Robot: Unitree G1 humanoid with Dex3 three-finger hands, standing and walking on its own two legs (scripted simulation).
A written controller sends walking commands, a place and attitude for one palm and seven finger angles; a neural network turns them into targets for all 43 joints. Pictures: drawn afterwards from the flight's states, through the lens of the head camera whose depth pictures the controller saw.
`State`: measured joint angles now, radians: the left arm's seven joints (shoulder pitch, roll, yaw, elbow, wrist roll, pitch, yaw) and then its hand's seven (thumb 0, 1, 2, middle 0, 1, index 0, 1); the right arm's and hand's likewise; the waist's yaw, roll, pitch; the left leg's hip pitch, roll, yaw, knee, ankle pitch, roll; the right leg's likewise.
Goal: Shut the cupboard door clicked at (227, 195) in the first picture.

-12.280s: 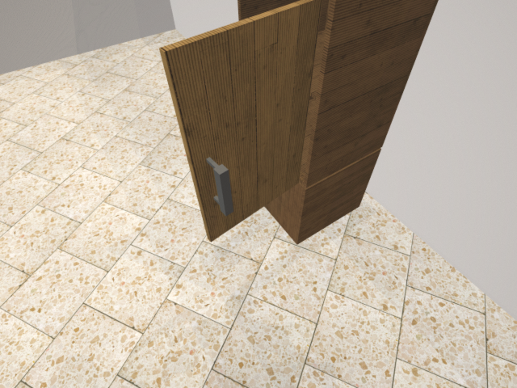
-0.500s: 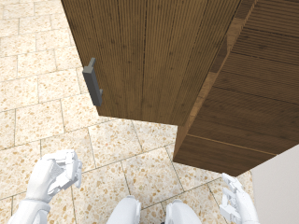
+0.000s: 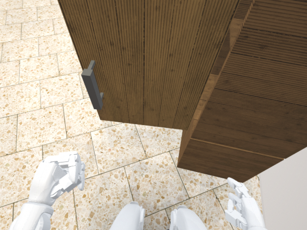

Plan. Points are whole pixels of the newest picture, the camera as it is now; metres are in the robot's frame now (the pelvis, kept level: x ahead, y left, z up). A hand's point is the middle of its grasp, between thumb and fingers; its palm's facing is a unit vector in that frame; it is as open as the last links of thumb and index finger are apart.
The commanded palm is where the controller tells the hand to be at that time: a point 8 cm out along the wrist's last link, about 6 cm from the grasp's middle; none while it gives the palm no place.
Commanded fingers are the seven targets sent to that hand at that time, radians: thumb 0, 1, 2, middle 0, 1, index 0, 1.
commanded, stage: bring the fist close to the handle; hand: left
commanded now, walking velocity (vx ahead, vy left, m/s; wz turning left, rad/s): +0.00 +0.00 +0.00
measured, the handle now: (95, 86) +0.51 +0.23 +0.02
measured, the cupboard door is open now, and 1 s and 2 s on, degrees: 97 97 88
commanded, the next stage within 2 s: push the door shut along its arc in 1.28 s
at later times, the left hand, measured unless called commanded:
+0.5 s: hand (92, 135) +0.33 +0.19 +0.04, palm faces -0.06 -1.00 -0.03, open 3.1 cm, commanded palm +0.33 +0.24 +0.03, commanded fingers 0.00 0.90 0.90 -1.30 -1.50 -1.30 -1.50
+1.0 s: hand (100, 108) +0.43 +0.19 +0.03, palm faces -0.05 -1.00 -0.02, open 3.1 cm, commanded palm +0.40 +0.24 +0.03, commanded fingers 0.00 0.90 0.90 -1.30 -1.50 -1.30 -1.50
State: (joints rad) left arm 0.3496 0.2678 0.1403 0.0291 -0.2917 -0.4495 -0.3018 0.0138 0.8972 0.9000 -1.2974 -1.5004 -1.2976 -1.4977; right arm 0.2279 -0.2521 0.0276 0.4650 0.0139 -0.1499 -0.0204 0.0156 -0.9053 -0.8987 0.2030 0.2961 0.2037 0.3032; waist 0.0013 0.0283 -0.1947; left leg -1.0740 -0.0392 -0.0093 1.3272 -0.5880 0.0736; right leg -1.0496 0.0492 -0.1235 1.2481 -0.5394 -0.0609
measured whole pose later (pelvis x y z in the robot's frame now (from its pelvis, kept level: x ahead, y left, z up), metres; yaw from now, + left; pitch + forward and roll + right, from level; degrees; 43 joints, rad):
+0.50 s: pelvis +0.00 -0.01 +0.00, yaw -1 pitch +21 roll -3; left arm -0.11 0.30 0.22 0.44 -0.27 -0.43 -0.32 0.01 0.90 0.90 -1.30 -1.50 -1.30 -1.50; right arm 0.25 -0.27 0.02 0.55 0.02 -0.11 -0.02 0.01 -0.91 -0.90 0.20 0.30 0.20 0.30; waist -0.03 0.02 -0.19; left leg -1.10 -0.03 0.01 1.30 -0.58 0.07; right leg -1.09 0.06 -0.10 1.24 -0.53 -0.07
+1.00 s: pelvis +0.00 +0.00 +0.00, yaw -2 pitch +25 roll -3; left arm -0.52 0.37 0.31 0.86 -0.21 -0.49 -0.31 0.01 0.90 0.90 -1.30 -1.50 -1.30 -1.50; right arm 0.28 -0.27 0.02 0.61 0.01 -0.02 0.01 0.01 -0.91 -0.90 0.20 0.30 0.20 0.30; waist -0.09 0.03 -0.18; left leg -1.18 -0.03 0.03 1.32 -0.57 0.08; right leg -1.17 0.06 -0.09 1.25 -0.52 -0.06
